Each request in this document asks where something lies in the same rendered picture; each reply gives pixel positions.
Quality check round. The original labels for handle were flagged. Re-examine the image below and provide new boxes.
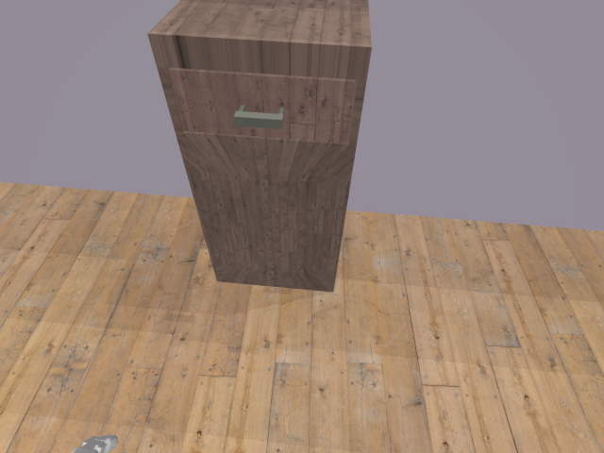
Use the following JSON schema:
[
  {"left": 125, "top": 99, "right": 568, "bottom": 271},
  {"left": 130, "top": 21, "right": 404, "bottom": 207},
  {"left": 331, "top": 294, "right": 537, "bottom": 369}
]
[{"left": 233, "top": 105, "right": 284, "bottom": 129}]

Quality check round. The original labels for drawer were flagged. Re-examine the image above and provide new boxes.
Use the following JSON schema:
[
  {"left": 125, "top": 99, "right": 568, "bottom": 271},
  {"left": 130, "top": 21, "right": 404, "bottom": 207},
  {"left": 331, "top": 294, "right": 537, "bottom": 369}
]
[{"left": 168, "top": 68, "right": 355, "bottom": 143}]

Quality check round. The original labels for cabinet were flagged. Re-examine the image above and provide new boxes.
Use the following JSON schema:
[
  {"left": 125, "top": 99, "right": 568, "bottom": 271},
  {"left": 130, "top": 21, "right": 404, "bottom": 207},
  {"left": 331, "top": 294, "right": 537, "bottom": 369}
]
[{"left": 147, "top": 0, "right": 372, "bottom": 292}]

